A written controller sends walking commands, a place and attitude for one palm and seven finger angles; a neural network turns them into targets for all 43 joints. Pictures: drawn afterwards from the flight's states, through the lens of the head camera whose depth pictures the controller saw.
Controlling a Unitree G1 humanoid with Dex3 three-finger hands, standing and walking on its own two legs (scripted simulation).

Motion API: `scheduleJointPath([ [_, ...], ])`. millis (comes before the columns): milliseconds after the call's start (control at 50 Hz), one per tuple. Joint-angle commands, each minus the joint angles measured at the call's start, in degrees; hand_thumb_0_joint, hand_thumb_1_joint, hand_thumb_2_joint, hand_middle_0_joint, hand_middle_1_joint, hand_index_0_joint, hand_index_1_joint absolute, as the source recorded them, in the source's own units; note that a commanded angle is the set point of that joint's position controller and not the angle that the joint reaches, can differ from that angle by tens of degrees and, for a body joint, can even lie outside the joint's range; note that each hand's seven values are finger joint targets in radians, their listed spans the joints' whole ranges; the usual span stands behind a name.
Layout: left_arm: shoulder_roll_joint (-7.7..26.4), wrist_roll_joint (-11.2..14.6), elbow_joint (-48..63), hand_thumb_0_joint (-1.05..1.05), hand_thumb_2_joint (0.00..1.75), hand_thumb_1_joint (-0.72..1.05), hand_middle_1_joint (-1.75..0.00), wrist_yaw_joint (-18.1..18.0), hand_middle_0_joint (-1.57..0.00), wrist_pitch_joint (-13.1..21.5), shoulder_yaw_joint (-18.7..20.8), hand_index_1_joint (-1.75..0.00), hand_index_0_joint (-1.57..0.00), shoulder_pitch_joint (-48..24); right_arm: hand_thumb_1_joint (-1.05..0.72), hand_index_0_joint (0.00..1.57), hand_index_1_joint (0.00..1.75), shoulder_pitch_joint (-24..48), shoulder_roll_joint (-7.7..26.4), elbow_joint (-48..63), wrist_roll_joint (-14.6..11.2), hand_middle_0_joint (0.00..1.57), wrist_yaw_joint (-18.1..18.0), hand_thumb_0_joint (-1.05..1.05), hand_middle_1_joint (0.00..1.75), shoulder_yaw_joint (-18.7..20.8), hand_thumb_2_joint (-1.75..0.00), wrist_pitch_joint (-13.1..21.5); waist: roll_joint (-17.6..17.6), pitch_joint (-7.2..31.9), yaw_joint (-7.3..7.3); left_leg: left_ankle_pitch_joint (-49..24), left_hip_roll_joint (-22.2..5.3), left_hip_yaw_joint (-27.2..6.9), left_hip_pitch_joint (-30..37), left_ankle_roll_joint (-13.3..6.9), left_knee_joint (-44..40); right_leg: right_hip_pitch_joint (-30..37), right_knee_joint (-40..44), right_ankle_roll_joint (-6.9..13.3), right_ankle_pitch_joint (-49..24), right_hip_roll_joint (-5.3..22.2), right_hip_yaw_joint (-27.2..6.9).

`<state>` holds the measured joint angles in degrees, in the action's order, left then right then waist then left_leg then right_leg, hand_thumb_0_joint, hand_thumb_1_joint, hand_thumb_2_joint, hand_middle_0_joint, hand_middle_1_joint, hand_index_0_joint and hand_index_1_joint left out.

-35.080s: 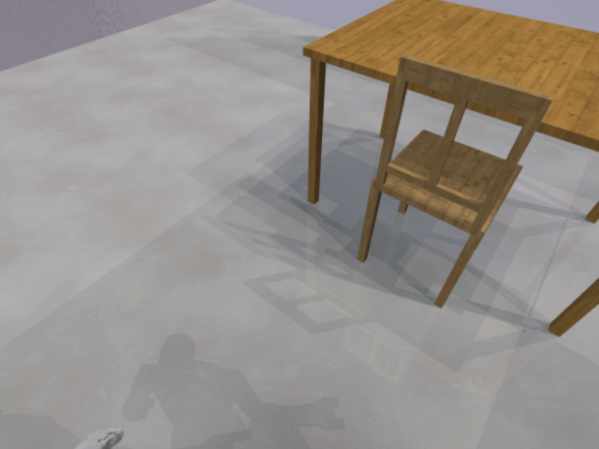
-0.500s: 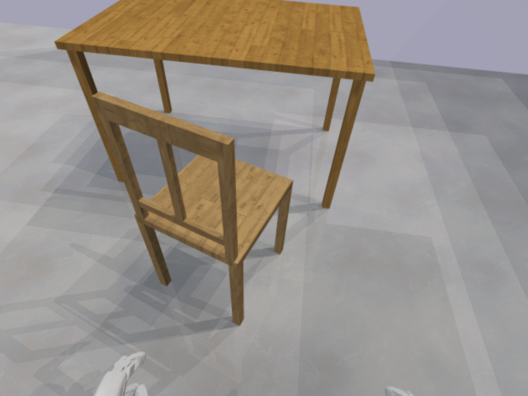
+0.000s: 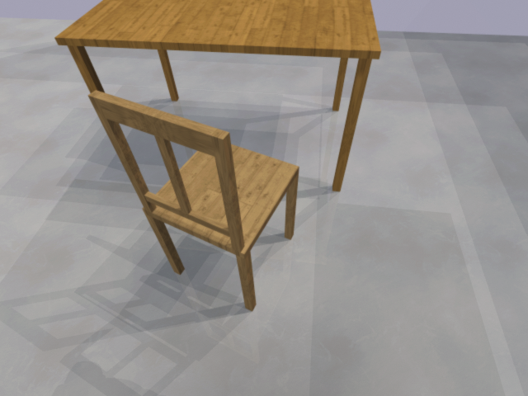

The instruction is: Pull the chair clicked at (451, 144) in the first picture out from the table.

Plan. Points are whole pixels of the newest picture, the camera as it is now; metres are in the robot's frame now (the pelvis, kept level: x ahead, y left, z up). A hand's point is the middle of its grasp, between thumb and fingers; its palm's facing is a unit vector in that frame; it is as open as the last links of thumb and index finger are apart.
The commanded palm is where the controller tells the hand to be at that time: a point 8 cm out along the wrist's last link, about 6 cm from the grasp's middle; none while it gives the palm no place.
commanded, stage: let the arm hang, fingers relaxed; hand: left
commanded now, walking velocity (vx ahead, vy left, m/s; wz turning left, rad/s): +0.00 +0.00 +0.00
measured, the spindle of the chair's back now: (175, 177) +0.62 +0.27 -0.11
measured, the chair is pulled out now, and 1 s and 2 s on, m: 0.47 0.47 0.47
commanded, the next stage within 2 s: look to check the result in 0.38 s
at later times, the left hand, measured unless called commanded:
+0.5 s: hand out of the picture +0.01 +0.15 -0.17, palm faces +0.00 -0.98 -0.19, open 7.3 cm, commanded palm none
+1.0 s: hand out of the picture +0.00 +0.14 -0.17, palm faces +0.01 -0.98 -0.18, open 7.4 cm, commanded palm none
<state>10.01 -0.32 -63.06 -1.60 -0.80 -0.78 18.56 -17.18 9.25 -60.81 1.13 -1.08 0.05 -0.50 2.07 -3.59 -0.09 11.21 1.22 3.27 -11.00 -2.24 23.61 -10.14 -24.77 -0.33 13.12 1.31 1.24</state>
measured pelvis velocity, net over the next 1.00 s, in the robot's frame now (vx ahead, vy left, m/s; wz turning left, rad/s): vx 0.01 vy -0.02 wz -0.02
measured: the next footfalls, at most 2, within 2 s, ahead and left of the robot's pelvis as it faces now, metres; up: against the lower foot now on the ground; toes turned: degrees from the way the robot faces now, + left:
right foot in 1.98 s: +0.20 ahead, -0.15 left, +0.00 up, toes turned -5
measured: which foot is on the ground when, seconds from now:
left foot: down 0.00-1.00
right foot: down 0.00-1.00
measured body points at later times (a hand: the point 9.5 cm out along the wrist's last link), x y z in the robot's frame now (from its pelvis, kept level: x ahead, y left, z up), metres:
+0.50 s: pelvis +0.01 -0.01 +0.00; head +0.02 -0.02 +0.45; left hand +0.01 +0.20 -0.16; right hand -0.01 -0.23 -0.16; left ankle +0.02 +0.09 -0.74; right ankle +0.00 -0.12 -0.74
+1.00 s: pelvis +0.01 -0.02 +0.00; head +0.02 -0.03 +0.45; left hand +0.00 +0.19 -0.16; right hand -0.01 -0.23 -0.17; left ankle +0.02 +0.09 -0.74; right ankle +0.00 -0.12 -0.74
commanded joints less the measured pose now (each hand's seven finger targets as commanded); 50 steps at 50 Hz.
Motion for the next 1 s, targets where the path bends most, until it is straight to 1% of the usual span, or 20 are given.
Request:
scheduleJointPath([
  [0, 5.1, -0.2, 1.5, 0.0, 0.9, 0.9, -0.3, -0.5, -0.2, 1.4, 0.9, -0.3, -0.2, 1.4, -0.9, 0.2, 0.3, -3.5, 5.2, 0.9, -0.2, 0.2, -0.5, 0.0, 0.3, 1.2, -0.9, 1.0, -3.6, -1.2, -0.41, -1.0, -6.6, -7.0, 0.9, -1.2, -5.2, -3.7, 5.7, 3.1, -0.9, 4.0, -5.0],
  [80, 4.4, -0.2, 0.9, 0.0, 0.9, 0.9, -0.3, -0.6, -0.2, 1.6, 1.0, -0.3, -0.2, 1.4, -0.9, 0.2, 0.3, -3.4, 4.0, -0.4, -0.1, 0.2, -0.6, 0.0, 0.3, 0.9, -0.9, 1.1, -3.0, -1.2, -0.33, -2.4, -6.2, -6.3, 1.0, -0.9, -5.0, -3.1, 5.8, 3.1, -2.2, 4.2, -5.4],
  [100, 4.1, -0.2, 0.7, 0.0, 0.9, 0.9, -0.3, -0.7, -0.2, 1.5, 1.0, -0.3, -0.2, 1.0, -0.9, 0.2, 0.3, -3.4, 3.9, -0.4, -0.1, 0.2, -0.7, 0.0, 0.3, 1.0, -0.9, 1.0, -3.6, -2.4, -0.39, -2.1, -6.3, -6.3, 0.6, -0.8, -5.0, -3.8, 6.1, 3.1, -1.7, 4.0, -5.2],
  [180, 3.6, -0.1, 0.2, 0.0, 0.9, 0.9, -0.3, -0.7, -0.2, 1.7, 1.1, -0.3, -0.2, 0.9, -0.9, 0.2, 0.3, -3.6, 3.0, -1.3, 0.0, 0.2, -0.8, 0.0, 0.3, 0.9, -0.9, 1.1, -0.5, -2.0, -0.34, -2.9, -6.2, -5.9, 0.6, -0.6, -5.1, -2.8, 6.1, 3.2, -2.6, 4.1, -5.6],
  [240, 3.6, -0.1, 0.2, 0.0, 0.9, 0.9, -0.3, -0.6, -0.2, 1.7, 1.3, -0.3, -0.2, 1.1, -0.9, 0.2, 0.3, -4.1, 2.9, -1.4, 0.0, 0.2, -0.8, 0.0, 0.3, 0.9, -0.9, 1.1, -1.0, -1.1, -0.4, -3.0, -6.4, -5.8, 1.1, -0.6, -5.0, -2.4, 6.3, 3.2, -2.9, 4.0, -5.5],
  [280, 3.4, -0.1, 0.1, 0.0, 0.9, 0.9, -0.3, -0.6, -0.2, 1.8, 1.3, -0.3, -0.2, 1.1, -0.9, 0.2, 0.3, -4.2, 3.0, -1.6, 0.0, 0.2, -0.9, 0.0, 0.3, 1.0, -0.9, 1.2, -2.4, -0.2, -0.42, -3.8, -6.4, -5.7, 1.7, -0.5, -4.6, -1.8, 6.4, 3.2, -3.9, 4.1, -5.6],
  [300, 3.3, -0.1, 0.2, 0.0, 0.9, 0.9, -0.3, -0.7, -0.2, 1.8, 1.2, -0.3, -0.2, 1.2, -0.9, 0.2, 0.3, -4.2, 3.2, -1.3, -0.1, 0.2, -0.9, 0.0, 0.3, 1.1, -0.9, 1.1, -2.6, -1.7, -0.46, -3.9, -6.5, -5.7, 1.3, -0.6, -4.5, -2.8, 6.4, 3.2, -3.6, 3.9, -5.4],
  [340, 3.2, -0.1, 0.1, 0.0, 0.9, 0.9, -0.3, -0.7, -0.2, 1.8, 1.2, -0.3, -0.2, 1.2, -0.9, 0.2, 0.3, -4.3, 3.0, -1.7, 0.0, 0.2, -0.9, 0.0, 0.3, 1.0, -0.9, 1.1, -1.9, -1.5, -0.44, -4.3, -6.5, -5.6, 1.6, -0.5, -4.6, -2.5, 6.5, 3.2, -4.1, 4.1, -5.6],
  [360, 3.2, -0.1, 0.1, 0.0, 0.9, 0.9, -0.3, -0.7, -0.2, 1.9, 1.2, -0.3, -0.2, 1.4, -0.9, 0.2, 0.3, -4.5, 2.9, -1.7, 0.0, 0.2, -0.9, 0.0, 0.3, 1.0, -0.9, 1.1, -2.7, -0.9, -0.5, -4.7, -6.5, -5.6, 2.0, -0.5, -4.4, -2.2, 6.5, 3.3, -4.6, 4.1, -5.6],
  [480, 3.0, -0.1, 0.1, 0.0, 0.9, 0.9, -0.3, -0.8, -0.2, 1.9, 1.3, -0.3, -0.2, 1.7, -0.9, 0.2, 0.3, -4.7, 3.0, -2.0, -0.1, 0.2, -1.1, 0.0, 0.3, 0.9, -0.9, 1.3, -1.8, -0.4, -0.5, -6.2, -6.8, -5.3, 2.9, -0.4, -4.5, -1.8, 6.3, 3.3, -5.8, 4.1, -5.5],
  [500, 3.0, -0.1, 0.1, 0.0, 0.9, 0.9, -0.3, -0.8, -0.2, 1.8, 1.3, -0.3, -0.2, 1.7, -0.9, 0.2, 0.3, -4.6, 3.0, -1.8, -0.1, 0.2, -1.1, 0.0, 0.3, 1.0, -0.9, 1.2, -2.1, -1.4, -0.5, -6.1, -6.8, -5.5, 2.5, -0.5, -4.5, -2.3, 6.4, 3.3, -5.6, 3.9, -5.5],
  [540, 2.9, -0.1, 0.0, 0.0, 0.9, 0.9, -0.3, -0.8, -0.2, 1.8, 1.3, -0.3, -0.2, 1.8, -0.9, 0.2, 0.3, -4.8, 2.9, -2.1, -0.1, 0.2, -1.1, 0.0, 0.3, 0.9, -0.9, 1.2, -1.5, -1.6, -0.53, -5.3, -6.9, -5.2, 2.4, -0.3, -4.8, -2.3, 6.7, 3.3, -4.6, 4.0, -5.5],
  [560, 2.9, -0.1, 0.1, 0.0, 0.9, 0.9, -0.3, -0.8, -0.2, 1.9, 1.3, -0.3, -0.2, 1.9, -0.9, 0.2, 0.3, -5.0, 2.8, -2.0, -0.1, 0.2, -1.1, 0.0, 0.3, 0.9, -0.9, 1.2, -2.3, -0.8, -0.57, -5.6, -6.9, -5.4, 2.7, -0.4, -4.8, -1.8, 6.6, 3.3, -4.9, 3.9, -5.7],
  [620, 2.7, -0.1, 0.0, 0.0, 0.9, 0.9, -0.3, -0.8, -0.2, 1.9, 1.3, -0.3, -0.2, 2.1, -0.9, 0.2, 0.3, -4.9, 2.8, -2.0, -0.1, 0.2, -1.1, 0.0, 0.3, 1.0, -0.9, 1.2, -2.0, -1.6, -0.65, -4.7, -6.9, -5.3, 2.7, -0.4, -4.9, -2.7, 6.8, 3.3, -3.9, 3.8, -5.7],
  [760, 2.5, -0.1, -0.1, 0.0, 0.9, 0.9, -0.3, -0.8, -0.2, 2.0, 1.4, -0.3, -0.2, 2.5, -0.9, 0.2, 0.3, -5.0, 2.8, -2.1, -0.1, 0.2, -1.2, 0.0, 0.3, 0.9, -0.9, 1.3, -2.0, -1.1, -0.61, -5.4, -7.0, -5.2, 3.2, -0.4, -4.8, -2.3, 6.8, 3.3, -4.8, 3.8, -5.7],
  [800, 2.4, -0.1, -0.1, 0.0, 0.9, 0.9, -0.3, -0.9, -0.2, 1.9, 1.3, -0.3, -0.2, 2.7, -0.9, 0.2, 0.3, -4.9, 2.8, -2.1, -0.1, 0.2, -1.2, 0.0, 0.3, 1.0, -0.9, 1.1, -1.9, -2.1, -0.57, -4.5, -7.0, -5.3, 2.8, -0.3, -4.9, -3.1, 7.0, 3.4, -3.8, 3.7, -5.6],
  [880, 2.3, -0.1, -0.1, 0.0, 0.9, 0.9, -0.3, -0.8, -0.2, 2.0, 1.4, -0.3, -0.2, 2.7, -0.9, 0.2, 0.3, -5.1, 2.7, -2.2, -0.1, 0.2, -1.2, 0.0, 0.3, 1.0, -0.9, 1.2, -2.9, -2.0, -0.69, -4.1, -6.9, -5.3, 2.7, -0.3, -5.2, -2.8, 7.0, 3.3, -3.4, 3.7, -5.9],
  [900, 2.3, -0.1, 0.0, 0.0, 0.9, 0.9, -0.3, -0.9, -0.2, 2.0, 1.3, -0.3, -0.2, 2.9, -0.9, 0.2, 0.3, -5.0, 2.9, -2.0, -0.1, 0.2, -1.2, 0.0, 0.3, 1.0, -0.9, 1.1, -2.4, -2.7, -0.61, -3.9, -6.9, -5.4, 2.4, -0.3, -4.9, -3.3, 7.2, 3.4, -3.0, 3.6, -5.9],
  [940, 2.5, -0.1, 0.0, 0.0, 0.9, 0.9, -0.3, -0.8, -0.2, 2.0, 1.4, -0.3, -0.2, 2.7, -0.9, 0.2, 0.3, -5.2, 2.7, -2.2, -0.1, 0.2, -1.2, 0.0, 0.3, 1.0, -0.9, 1.3, -1.6, -1.7, -0.65, -4.6, -6.9, -5.2, 2.9, -0.3, -5.1, -2.7, 6.9, 3.4, -3.8, 3.7, -5.9],
  [980, 2.3, 0.0, 0.0, 0.0, 0.9, 0.9, -0.3, -0.8, -0.2, 2.1, 1.5, -0.3, -0.2, 3.0, -0.9, 0.2, 0.3, -5.3, 2.7, -2.2, -0.1, 0.2, -1.3, 0.0, 0.3, 0.9, -0.9, 1.4, -2.2, -0.6, -0.6, -6.0, -7.0, -5.3, 3.5, -0.4, -4.9, -2.0, 6.5, 3.4, -5.2, 3.7, -5.8],
])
